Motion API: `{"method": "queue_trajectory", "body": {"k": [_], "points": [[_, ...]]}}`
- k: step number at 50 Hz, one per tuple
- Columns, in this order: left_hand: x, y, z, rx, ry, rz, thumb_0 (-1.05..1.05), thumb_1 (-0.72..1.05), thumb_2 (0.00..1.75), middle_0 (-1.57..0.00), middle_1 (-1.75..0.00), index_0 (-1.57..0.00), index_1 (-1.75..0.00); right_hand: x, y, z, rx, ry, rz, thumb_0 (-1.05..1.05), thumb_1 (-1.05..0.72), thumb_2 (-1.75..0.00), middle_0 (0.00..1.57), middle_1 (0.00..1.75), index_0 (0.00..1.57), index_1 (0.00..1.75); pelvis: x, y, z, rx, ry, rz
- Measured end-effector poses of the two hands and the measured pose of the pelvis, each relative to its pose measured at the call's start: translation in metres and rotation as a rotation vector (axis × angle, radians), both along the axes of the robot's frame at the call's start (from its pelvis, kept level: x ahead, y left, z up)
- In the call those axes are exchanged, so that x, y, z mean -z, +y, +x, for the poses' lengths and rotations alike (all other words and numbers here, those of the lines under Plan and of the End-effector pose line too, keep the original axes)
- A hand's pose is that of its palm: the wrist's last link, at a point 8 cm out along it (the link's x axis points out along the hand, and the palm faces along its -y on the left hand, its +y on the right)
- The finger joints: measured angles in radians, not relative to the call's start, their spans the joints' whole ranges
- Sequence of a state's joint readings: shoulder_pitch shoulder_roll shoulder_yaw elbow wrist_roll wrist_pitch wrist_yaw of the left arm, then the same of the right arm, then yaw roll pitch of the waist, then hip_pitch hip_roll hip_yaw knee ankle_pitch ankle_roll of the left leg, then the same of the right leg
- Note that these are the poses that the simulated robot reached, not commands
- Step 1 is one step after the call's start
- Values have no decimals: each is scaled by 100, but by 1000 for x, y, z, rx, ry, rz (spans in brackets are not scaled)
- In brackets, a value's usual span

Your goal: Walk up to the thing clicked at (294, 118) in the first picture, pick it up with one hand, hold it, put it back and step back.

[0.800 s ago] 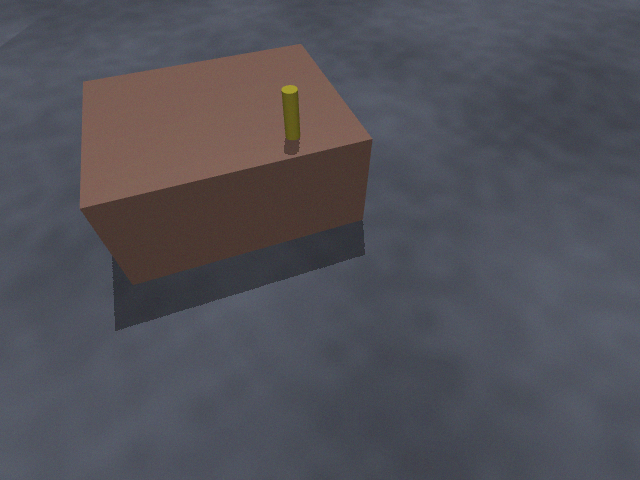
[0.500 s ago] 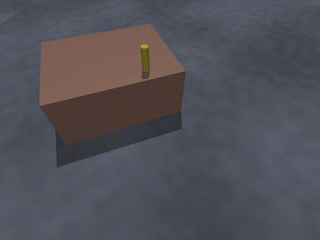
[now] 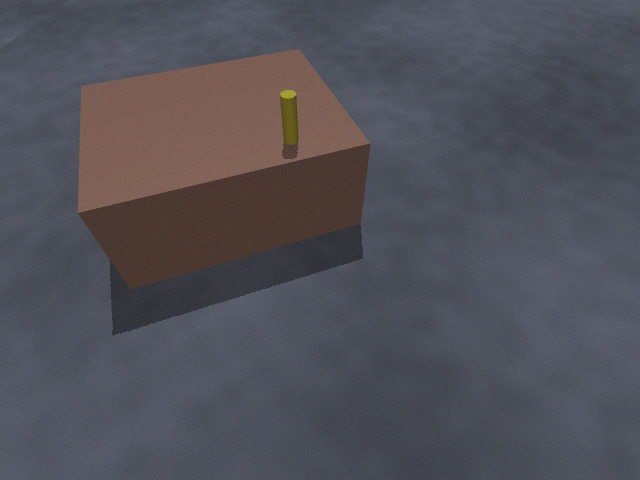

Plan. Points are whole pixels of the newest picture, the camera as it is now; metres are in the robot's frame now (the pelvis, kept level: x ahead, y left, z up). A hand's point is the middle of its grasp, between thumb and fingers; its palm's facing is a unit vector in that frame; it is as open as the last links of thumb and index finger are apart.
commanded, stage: stand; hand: right
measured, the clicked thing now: (289, 118) +1.23 +0.10 -0.28
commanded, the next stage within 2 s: walk up in 0.32 s
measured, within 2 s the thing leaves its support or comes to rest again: neither
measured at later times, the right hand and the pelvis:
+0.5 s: hand out of the picture +0.11 -0.25 -0.15, palm faces -0.15 +0.92 -0.35, open 7.4 cm; pelvis +0.02 +0.01 +0.00, yaw +6 degrees
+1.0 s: hand (438, 369) +0.31 -0.19 -0.17, palm faces -0.27 +0.90 -0.34, open 7.4 cm; pelvis +0.22 +0.07 -0.03, yaw +16 degrees
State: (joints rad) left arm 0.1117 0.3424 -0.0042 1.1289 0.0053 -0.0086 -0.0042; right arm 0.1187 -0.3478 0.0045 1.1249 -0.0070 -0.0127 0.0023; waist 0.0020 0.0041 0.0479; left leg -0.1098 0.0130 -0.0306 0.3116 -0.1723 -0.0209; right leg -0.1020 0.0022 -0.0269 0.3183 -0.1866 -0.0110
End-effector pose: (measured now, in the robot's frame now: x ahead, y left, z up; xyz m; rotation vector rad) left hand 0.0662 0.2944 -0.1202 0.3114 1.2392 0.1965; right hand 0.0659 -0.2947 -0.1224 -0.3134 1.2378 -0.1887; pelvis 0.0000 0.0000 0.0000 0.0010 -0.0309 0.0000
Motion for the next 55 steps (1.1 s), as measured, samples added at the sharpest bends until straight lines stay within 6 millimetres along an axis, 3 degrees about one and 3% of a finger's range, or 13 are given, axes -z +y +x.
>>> {"method": "queue_trajectory", "body": {"k": [17, 22, 30, 33, 36, 41, 46, 51, 55], "points": [[-1, 2, 0, -8, 4, 0, 1, 91, 90, -20, -30, -20, -30, 2, 0, 3, -6, 5, 10, 0, -90, -90, 20, 30, 21, 30, 1, 0, 3, -7, 5, 1], [-6, 20, -3, -69, -103, 10, 1, 91, 90, -20, -30, -20, -30, -1, -5, 19, -80, 35, -6, 0, -90, -89, 20, 30, 21, 30, 6, 4, 12, -73, 15, -7], [-1, 78, -20, -152, -55, 45, 1, 91, 90, -20, -30, -20, -30, -20, 10, 97, -181, -22, -62, 1, -90, -90, 20, 30, 21, 30, 13, 37, 53, -154, 2, -18], [16, 105, -13, -170, -30, 53, 1, 91, 90, -20, -30, -20, -30, -16, 24, 129, -199, -72, -101, 0, -90, -90, 20, 30, 21, 30, 30, 59, 75, -170, -4, 0], [23, 117, 7, -178, -7, 48, 1, 91, 90, -20, -30, -20, -30, -13, 40, 147, -197, -111, -103, 0, -90, -90, 20, 30, 21, 30, 34, 72, 93, -195, -9, 12], [11, 117, 60, -176, -81, 19, 1, 91, 90, -20, -30, -20, -30, -17, 63, 167, -226, -74, -65, 0, -90, -89, 20, 30, 21, 30, 21, 77, 130, -229, -10, 27], [-1, 111, 106, -180, -113, 14, 1, 91, 90, -20, -30, -20, -30, -9, 71, 202, -259, -54, -24, 0, -90, -89, 20, 30, 21, 30, 18, 75, 174, -256, -10, 36], [-7, 102, 150, -206, -147, 60, 1, 91, 90, -20, -30, -20, -30, 15, 60, 263, -295, -54, 0, 0, -89, -89, 20, 30, 21, 30, 31, 63, 229, -280, -12, 34], [-11, 91, 165, -270, -182, 93, 1, 91, 90, -20, -30, -20, -30, 24, 61, 328, -349, -59, -7, 1, -90, -89, 20, 30, 21, 30, 34, 55, 263, -317, -25, 19]]}}
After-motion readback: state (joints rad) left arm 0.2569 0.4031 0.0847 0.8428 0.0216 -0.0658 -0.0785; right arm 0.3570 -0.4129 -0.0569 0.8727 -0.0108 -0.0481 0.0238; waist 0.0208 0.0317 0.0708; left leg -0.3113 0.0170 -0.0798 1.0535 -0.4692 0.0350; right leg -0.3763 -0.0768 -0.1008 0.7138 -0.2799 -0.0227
